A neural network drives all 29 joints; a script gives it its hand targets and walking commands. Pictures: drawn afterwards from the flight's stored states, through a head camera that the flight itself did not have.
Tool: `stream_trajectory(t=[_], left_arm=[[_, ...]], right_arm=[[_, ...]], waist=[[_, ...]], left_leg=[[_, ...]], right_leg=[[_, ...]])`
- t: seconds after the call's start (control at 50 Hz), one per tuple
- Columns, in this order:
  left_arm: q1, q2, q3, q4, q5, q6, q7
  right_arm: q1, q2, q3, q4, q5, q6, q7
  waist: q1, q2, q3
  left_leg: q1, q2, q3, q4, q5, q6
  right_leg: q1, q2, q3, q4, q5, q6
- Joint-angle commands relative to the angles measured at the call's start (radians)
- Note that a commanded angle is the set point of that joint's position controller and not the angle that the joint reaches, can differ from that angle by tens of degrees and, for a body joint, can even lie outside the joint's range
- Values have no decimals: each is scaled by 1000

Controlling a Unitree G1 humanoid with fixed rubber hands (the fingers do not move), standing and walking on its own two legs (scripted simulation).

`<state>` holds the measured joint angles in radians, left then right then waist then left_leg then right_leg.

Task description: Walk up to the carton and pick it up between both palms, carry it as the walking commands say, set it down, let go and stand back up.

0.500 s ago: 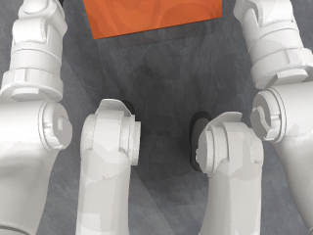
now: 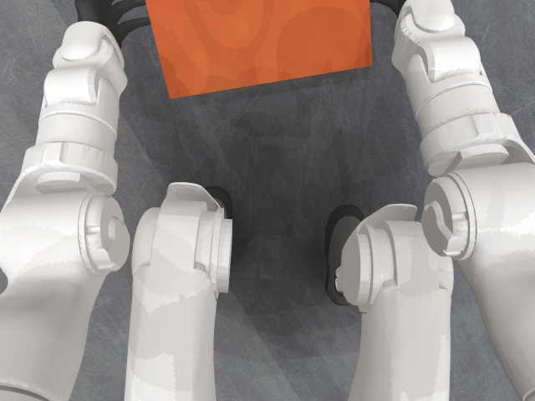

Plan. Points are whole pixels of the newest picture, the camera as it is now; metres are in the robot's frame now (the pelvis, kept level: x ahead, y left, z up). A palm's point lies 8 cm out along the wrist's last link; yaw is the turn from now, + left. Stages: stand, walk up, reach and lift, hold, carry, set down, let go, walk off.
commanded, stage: set down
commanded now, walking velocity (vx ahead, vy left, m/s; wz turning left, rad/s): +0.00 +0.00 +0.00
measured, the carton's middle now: (259, 19) +0.52 +0.08 -0.30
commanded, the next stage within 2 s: none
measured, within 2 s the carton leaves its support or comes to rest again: neither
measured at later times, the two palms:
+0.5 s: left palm (103, 26) +0.48 +0.25 -0.21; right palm out of the picture +0.54 -0.10 -0.20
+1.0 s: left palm (104, 25) +0.48 +0.25 -0.21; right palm out of the picture +0.54 -0.10 -0.21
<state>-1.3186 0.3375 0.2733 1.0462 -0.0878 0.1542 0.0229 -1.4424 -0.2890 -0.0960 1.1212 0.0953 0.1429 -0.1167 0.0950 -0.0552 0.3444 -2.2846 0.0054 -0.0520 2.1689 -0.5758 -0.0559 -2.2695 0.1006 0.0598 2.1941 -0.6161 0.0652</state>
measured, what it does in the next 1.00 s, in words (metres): stands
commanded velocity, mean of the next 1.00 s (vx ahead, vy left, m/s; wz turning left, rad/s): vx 0.00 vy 0.00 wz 0.00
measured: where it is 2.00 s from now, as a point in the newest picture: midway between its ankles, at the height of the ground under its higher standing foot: (277, 262)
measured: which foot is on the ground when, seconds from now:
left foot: down 0.00-1.00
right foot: down 0.00-1.00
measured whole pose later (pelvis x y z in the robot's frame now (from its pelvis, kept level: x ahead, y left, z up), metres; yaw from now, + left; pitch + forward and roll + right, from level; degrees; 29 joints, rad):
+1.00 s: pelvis -0.01 +0.00 -0.01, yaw +1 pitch +36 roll +1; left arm -1.43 0.37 0.25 1.22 -0.12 0.06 0.00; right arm -1.51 -0.33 -0.05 1.18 0.13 0.09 -0.08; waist 0.09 -0.04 0.43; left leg -2.27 0.02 -0.04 2.19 -0.55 -0.05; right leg -2.26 0.07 0.04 2.23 -0.59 0.04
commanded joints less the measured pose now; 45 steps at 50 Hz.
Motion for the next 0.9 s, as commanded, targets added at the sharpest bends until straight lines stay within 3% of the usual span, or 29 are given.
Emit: stream_trajectory(t=[0.0,0.28,0.62,0.76,0.88], left_arm=[[-630,-683,-292,-193,-89,-66,-222],[-643,-643,-238,-98,-63,-70,-223],[-602,-601,-199,-55,-49,-83,-218],[-577,-494,-168,-35,-48,-101,-188],[-521,-281,-110,3,-44,-132,-130]], right_arm=[[-536,760,232,-224,76,-63,223],[-545,711,194,-150,53,-61,235],[-507,662,175,-122,41,-70,237],[-489,562,167,-121,44,-82,215],[-456,343,137,-110,45,-93,162]], waist=[[81,-41,-1107],[77,-42,-934],[71,-39,-898],[76,-41,-911],[75,-42,-928]], left_leg=[[538,-61,88,-111,534,46],[442,-54,93,-119,389,59],[454,-48,83,-100,411,60],[469,-42,83,-100,414,53],[486,-34,90,-101,408,40]], right_leg=[[426,35,-90,-105,415,-62],[353,24,-81,-120,287,-72],[334,16,-78,-107,304,-70],[358,9,-77,-101,311,-64],[399,-2,-70,-106,312,-52]])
